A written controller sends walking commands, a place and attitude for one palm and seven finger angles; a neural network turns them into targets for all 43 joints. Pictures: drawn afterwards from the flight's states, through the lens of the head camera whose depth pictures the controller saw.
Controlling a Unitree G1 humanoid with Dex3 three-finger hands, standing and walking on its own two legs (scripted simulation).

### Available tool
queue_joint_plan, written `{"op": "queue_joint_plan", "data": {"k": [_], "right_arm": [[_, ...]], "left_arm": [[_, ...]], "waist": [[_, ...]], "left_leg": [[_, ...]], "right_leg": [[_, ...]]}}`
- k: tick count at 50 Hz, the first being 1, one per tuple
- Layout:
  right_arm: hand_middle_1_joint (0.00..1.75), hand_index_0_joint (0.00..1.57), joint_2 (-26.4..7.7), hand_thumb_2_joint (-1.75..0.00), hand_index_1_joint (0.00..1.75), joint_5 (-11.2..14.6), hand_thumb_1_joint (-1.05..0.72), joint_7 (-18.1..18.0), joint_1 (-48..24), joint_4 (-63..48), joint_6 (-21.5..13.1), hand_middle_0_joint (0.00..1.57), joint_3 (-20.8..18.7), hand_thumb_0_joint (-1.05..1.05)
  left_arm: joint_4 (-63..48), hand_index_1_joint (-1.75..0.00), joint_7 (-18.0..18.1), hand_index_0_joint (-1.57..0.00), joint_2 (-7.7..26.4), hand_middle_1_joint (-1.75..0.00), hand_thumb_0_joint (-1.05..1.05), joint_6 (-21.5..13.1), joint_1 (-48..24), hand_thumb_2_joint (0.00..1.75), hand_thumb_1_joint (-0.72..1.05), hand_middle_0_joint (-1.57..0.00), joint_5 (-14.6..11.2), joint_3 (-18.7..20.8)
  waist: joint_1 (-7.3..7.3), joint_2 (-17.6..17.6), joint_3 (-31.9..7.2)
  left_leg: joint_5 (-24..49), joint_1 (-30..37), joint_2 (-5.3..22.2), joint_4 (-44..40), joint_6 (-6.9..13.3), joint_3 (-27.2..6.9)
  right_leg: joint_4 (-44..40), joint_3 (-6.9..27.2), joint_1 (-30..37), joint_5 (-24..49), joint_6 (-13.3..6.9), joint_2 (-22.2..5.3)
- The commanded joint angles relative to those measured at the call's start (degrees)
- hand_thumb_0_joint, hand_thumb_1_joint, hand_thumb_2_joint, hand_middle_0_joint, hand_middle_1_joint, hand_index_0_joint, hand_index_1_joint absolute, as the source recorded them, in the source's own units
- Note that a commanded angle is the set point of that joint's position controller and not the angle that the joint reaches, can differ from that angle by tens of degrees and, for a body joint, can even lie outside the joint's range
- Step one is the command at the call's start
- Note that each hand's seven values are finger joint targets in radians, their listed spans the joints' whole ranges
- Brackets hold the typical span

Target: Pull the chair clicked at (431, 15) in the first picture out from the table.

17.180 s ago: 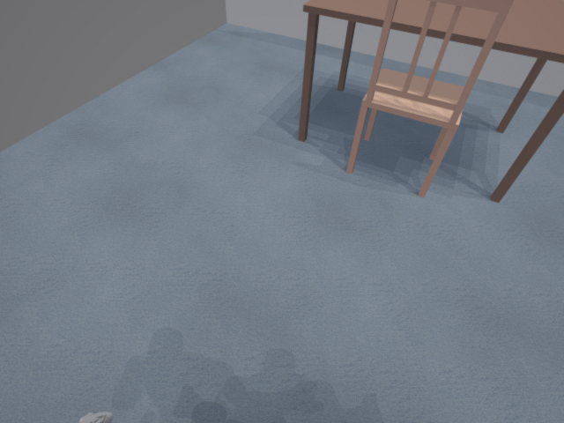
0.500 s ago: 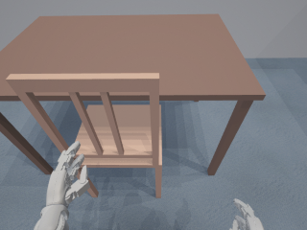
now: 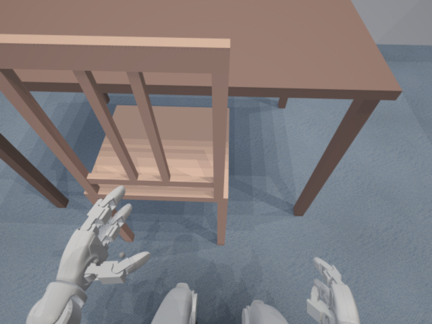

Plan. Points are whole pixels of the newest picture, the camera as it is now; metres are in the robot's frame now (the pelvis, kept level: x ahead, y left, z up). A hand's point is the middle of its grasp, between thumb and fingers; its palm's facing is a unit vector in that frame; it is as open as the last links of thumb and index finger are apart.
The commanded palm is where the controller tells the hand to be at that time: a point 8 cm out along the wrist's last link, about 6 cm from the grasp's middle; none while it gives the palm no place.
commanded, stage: raise the hand toward the chair's back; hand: left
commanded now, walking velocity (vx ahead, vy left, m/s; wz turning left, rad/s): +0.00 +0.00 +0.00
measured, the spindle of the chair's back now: (113, 135) +0.48 +0.25 +0.03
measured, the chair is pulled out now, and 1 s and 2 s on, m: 0.00 0.00 0.00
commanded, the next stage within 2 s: aim the fingers beside a spindle in 1.34 s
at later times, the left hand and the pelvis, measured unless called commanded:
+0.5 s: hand (78, 239) +0.24 +0.23 +0.07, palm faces +0.06 -1.00 -0.05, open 16.2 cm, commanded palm +0.22 +0.28 +0.06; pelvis +0.01 +0.04 +0.01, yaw +0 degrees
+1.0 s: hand (80, 234) +0.25 +0.24 +0.06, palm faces -0.03 -1.00 -0.04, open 16.9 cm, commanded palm +0.23 +0.29 +0.07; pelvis +0.01 +0.04 +0.02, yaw +0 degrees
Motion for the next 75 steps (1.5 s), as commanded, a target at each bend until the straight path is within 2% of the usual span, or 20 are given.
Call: {"op": "queue_joint_plan", "data": {"k": [1,2,5,8,11,13,17,21,25,29,32,37,41,45,48,51,54,61,69,75], "right_arm": [[0.30,0.20,-7.34,-0.90,0.30,-0.14,-0.90,-1.17,-4.02,-10.63,-2.88,0.20,-5.26,0.00],[0.30,0.20,-6.79,-0.90,0.30,-0.51,-0.90,-0.76,-3.30,-10.31,-3.22,0.20,-5.21,0.00],[0.30,0.20,-7.07,-0.90,0.30,-1.71,-0.90,0.59,-2.31,-7.91,-3.91,0.20,-5.51,0.00],[0.30,0.20,-8.84,-0.90,0.30,-2.01,-0.90,1.22,-1.55,-7.00,-4.33,0.20,-5.77,0.00],[0.30,0.20,-10.59,-0.90,0.30,-0.96,-0.90,0.98,-1.46,-8.18,-4.44,0.20,-5.82,0.00],[0.30,0.20,-11.16,-0.90,0.30,-0.51,-0.90,0.45,-1.10,-9.46,-4.47,0.20,-6.12,0.00],[0.30,0.20,-10.19,-0.90,0.30,-0.64,-0.90,0.17,-1.04,-10.51,-4.10,0.20,-5.87,0.00],[0.30,0.20,-9.51,-0.90,0.30,-1.26,-0.90,0.67,-1.26,-9.49,-3.08,0.20,-5.54,0.00],[0.30,0.20,-11.03,-0.90,0.30,-1.12,-0.90,1.29,-0.91,-10.32,-1.90,0.20,-4.84,0.00],[0.30,0.20,-11.80,-0.90,0.30,-0.43,-0.90,0.75,-0.37,-12.37,-1.48,0.20,-4.68,0.00],[0.30,0.20,-11.28,-0.90,0.30,-0.47,-0.90,0.31,-0.49,-12.56,-1.68,0.20,-4.37,0.00],[0.30,0.20,-10.48,-0.90,0.30,-1.08,-0.90,0.57,-0.78,-10.94,-2.06,0.20,-3.84,0.00],[0.30,0.20,-11.70,-0.90,0.30,-0.78,-0.90,0.81,-0.30,-10.17,-1.86,0.20,-3.95,0.00],[0.30,0.20,-12.40,-0.90,0.30,0.00,-0.90,0.43,0.18,-11.55,-2.16,0.20,-4.33,0.00],[0.30,0.20,-11.88,-0.90,0.30,-0.05,-0.90,0.35,0.06,-11.43,-2.61,0.20,-4.44,0.00],[0.30,0.20,-11.35,-0.90,0.30,-0.65,-0.90,0.44,-0.04,-10.20,-2.80,0.20,-4.47,0.00],[0.30,0.20,-11.25,-0.90,0.30,-0.81,-0.90,0.87,-0.07,-9.60,-2.94,0.20,-4.47,0.00],[0.30,0.20,-11.81,-0.90,0.30,-0.49,-0.90,1.04,0.49,-10.29,-2.58,0.20,-4.73,0.00],[0.30,0.20,-10.99,-0.90,0.30,-0.52,-0.90,0.72,-0.24,-9.52,-2.45,0.20,-4.57,0.00],[0.30,0.20,-11.46,-0.90,0.30,-0.57,-0.90,0.81,0.21,-9.72,-2.45,0.20,-4.46,0.00]], "left_arm": [[-16.86,-0.16,7.61,-0.11,8.96,-0.16,0.00,-2.07,4.88,0.51,-0.01,-0.11,-2.68,13.81],[-20.44,-0.15,9.55,-0.11,7.56,-0.15,0.00,-4.60,4.02,0.50,-0.03,-0.11,-1.91,12.01],[-19.69,-0.14,12.50,-0.10,5.12,-0.14,0.00,-11.10,3.38,0.47,-0.10,-0.10,1.27,7.33],[-13.51,-0.13,10.33,-0.09,3.51,-0.13,0.00,-14.19,4.13,0.44,-0.17,-0.09,2.83,3.46],[-10.31,-0.12,5.92,-0.09,3.14,-0.12,0.00,-12.48,5.26,0.41,-0.24,-0.09,1.79,1.42],[-13.82,-0.11,4.80,-0.08,5.95,-0.11,0.00,-10.76,5.13,0.39,-0.29,-0.08,0.35,4.01],[-23.38,-0.10,8.35,-0.07,8.29,-0.10,0.00,-9.75,4.01,0.35,-0.38,-0.07,-0.36,7.71],[-20.79,-0.08,12.55,-0.06,6.73,-0.08,0.00,-10.86,3.42,0.31,-0.48,-0.06,1.18,7.10],[-12.80,-0.08,9.77,-0.06,4.55,-0.08,0.00,-9.33,1.58,0.30,-0.50,-0.06,2.79,2.61],[-14.06,-0.08,5.86,-0.06,7.38,-0.08,0.00,-6.47,-0.56,0.30,-0.50,-0.06,1.41,4.18],[-18.98,-0.08,6.32,-0.06,9.94,-0.08,0.00,-6.63,-2.30,0.30,-0.50,-0.06,0.12,7.49],[-17.92,-0.08,9.46,-0.06,9.52,-0.08,0.00,-9.34,-4.12,0.30,-0.50,-0.06,0.32,8.48],[-10.08,-0.08,7.54,-0.06,8.86,-0.08,0.00,-8.06,-4.00,0.30,-0.50,-0.06,0.98,7.21],[-11.45,-0.08,4.31,-0.06,9.38,-0.08,0.00,-5.47,-3.28,0.30,-0.50,-0.06,-0.44,7.05],[-14.90,-0.08,5.30,-0.06,10.69,-0.08,0.00,-5.82,-3.13,0.30,-0.50,-0.06,-1.24,8.91],[-14.67,-0.08,7.82,-0.06,11.88,-0.08,0.00,-8.00,-3.59,0.30,-0.50,-0.06,-0.91,11.06],[-11.72,-0.08,8.58,-0.06,9.25,-0.08,0.00,-9.93,-4.78,0.30,-0.50,-0.06,-0.29,9.12],[-11.93,-0.08,5.69,-0.06,10.38,-0.08,0.00,-8.33,-2.54,0.30,-0.50,-0.06,-0.12,8.17],[-11.22,-0.08,6.97,-0.06,9.13,-0.08,0.00,-9.28,-5.41,0.30,-0.50,-0.06,-0.95,8.94],[-9.26,-0.08,5.14,-0.06,8.17,-0.08,0.00,-8.94,-7.44,0.30,-0.50,-0.06,-0.23,6.30]], "waist": [[3.37,-5.70,-16.95],[3.15,-1.94,-16.15],[0.64,-0.03,-11.98],[-1.68,-1.07,-9.82],[-1.88,-0.99,-10.03],[-0.60,0.02,-14.81],[1.02,3.61,-19.23],[-0.17,2.51,-13.41],[-2.11,2.08,-7.32],[-1.17,1.68,-11.68],[-0.31,3.29,-14.58],[-0.84,4.44,-10.92],[-1.66,2.80,-8.12],[-0.89,1.76,-12.45],[-0.47,1.68,-13.91],[-0.38,0.90,-11.61],[-1.32,1.10,-8.78],[-0.99,2.20,-13.90],[-1.69,0.01,-10.29],[-2.19,0.32,-12.22]], "left_leg": [[12.51,11.63,-0.58,-9.10,2.53,0.13],[14.64,13.95,-0.37,-10.18,2.45,0.12],[15.78,16.33,0.14,-10.20,2.54,-0.14],[12.86,14.41,0.20,-8.88,2.54,-0.72],[8.86,14.58,0.15,-10.04,2.62,-1.01],[9.82,17.34,0.05,-11.32,2.62,-0.88],[15.95,23.83,0.41,-13.43,2.13,-1.79],[15.07,22.81,0.93,-13.77,1.61,-2.86],[7.48,19.09,0.82,-14.50,1.40,-3.61],[7.26,21.17,0.47,-15.65,1.71,-3.31],[10.70,24.21,0.48,-15.98,1.69,-3.15],[9.39,23.56,0.63,-16.47,1.26,-3.83],[4.40,20.56,0.48,-16.91,1.43,-4.03],[7.36,22.17,0.14,-17.13,1.87,-2.73],[10.54,23.54,0.10,-17.03,2.01,-2.47],[10.56,21.95,0.18,-16.46,1.93,-2.32],[8.37,19.77,0.04,-15.50,1.91,-2.00],[12.59,22.02,0.00,-14.79,2.33,-1.18],[11.27,19.07,-0.32,-13.34,2.47,-0.52],[11.62,18.62,-0.45,-12.04,2.68,-0.24]], "right_leg": [[-16.19,9.38,15.79,20.12,5.09,-3.62],[-15.07,7.47,13.81,21.78,4.21,-3.03],[-12.56,3.64,5.61,19.21,3.02,-1.47],[-11.72,3.09,1.33,15.31,2.82,-1.40],[-13.13,3.03,0.74,10.48,2.62,-1.32],[-13.92,3.08,3.97,11.31,2.61,-1.48],[-13.04,1.47,6.05,15.04,2.20,-1.11],[-12.79,0.51,2.46,13.00,2.09,-0.75],[-13.30,0.29,-0.89,8.85,2.09,-0.80],[-15.14,0.96,3.31,9.24,2.07,-0.74],[-15.63,1.06,5.56,11.26,1.92,-0.63],[-15.24,0.58,3.09,9.73,1.86,-0.60],[-15.80,0.73,2.02,7.39,1.93,-0.59],[-17.47,1.31,6.48,9.47,2.14,-0.76],[-17.71,1.39,7.89,11.47,2.22,-0.74],[-17.20,1.42,6.80,11.11,2.18,-0.60],[-16.67,1.63,4.31,9.59,2.27,-0.80],[-16.97,2.58,7.91,14.24,2.31,-0.93],[-17.26,3.37,6.86,14.39,2.83,-1.09],[-16.71,4.21,7.01,15.59,2.96,-1.43]]}}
